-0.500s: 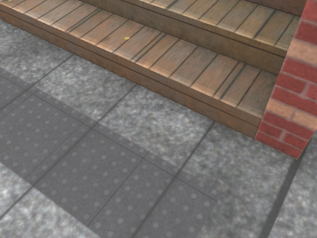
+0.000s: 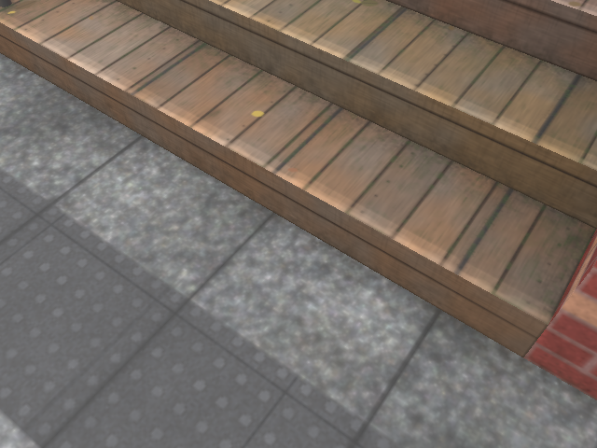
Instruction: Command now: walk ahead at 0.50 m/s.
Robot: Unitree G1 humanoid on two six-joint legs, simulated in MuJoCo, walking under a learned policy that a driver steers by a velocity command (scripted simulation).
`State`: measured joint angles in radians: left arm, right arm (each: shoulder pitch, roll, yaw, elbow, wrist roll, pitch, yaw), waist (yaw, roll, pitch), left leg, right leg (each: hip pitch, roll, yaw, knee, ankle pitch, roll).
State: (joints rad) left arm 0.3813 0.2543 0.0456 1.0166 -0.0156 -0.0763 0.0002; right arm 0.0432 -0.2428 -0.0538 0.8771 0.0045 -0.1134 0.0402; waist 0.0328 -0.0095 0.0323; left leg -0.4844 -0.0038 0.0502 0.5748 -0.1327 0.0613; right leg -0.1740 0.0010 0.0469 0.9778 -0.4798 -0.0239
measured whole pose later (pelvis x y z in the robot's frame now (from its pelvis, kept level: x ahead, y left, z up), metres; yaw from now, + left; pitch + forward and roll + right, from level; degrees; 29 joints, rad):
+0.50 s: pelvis +0.28 -0.03 +0.00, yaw +0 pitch +2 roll +2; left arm 0.03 0.22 0.04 0.83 0.05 -0.08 -0.03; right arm 0.40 -0.25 -0.05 1.04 -0.03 -0.08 0.00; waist -0.07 -0.01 0.02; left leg 0.07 -0.02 0.05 0.35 -0.43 0.01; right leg -0.48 -0.04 -0.06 0.49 -0.05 -0.07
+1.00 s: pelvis +0.49 -0.02 +0.01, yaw +0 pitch -1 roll -1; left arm 0.33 0.19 0.01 1.07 0.01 -0.06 0.01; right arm 0.15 -0.19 -0.01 0.98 -0.03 -0.07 -0.01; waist 0.02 -0.01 0.06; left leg -0.34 -0.01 0.06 0.51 -0.14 0.06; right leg -0.08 0.02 -0.06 0.51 -0.41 -0.03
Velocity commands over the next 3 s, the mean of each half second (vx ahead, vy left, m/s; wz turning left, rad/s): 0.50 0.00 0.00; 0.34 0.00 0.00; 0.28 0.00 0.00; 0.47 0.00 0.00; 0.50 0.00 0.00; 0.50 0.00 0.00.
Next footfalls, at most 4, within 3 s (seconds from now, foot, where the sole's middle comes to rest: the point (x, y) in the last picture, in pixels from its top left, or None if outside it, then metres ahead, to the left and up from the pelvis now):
0.50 right None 0.45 -0.13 -0.76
0.96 left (287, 378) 0.61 0.06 -0.76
1.32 right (368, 407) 0.55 -0.12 -0.76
1.68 left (272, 313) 0.77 0.11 -0.76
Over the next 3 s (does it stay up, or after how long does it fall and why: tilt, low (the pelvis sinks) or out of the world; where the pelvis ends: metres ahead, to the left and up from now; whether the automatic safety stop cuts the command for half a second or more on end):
stays up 1.39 -0.02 0.21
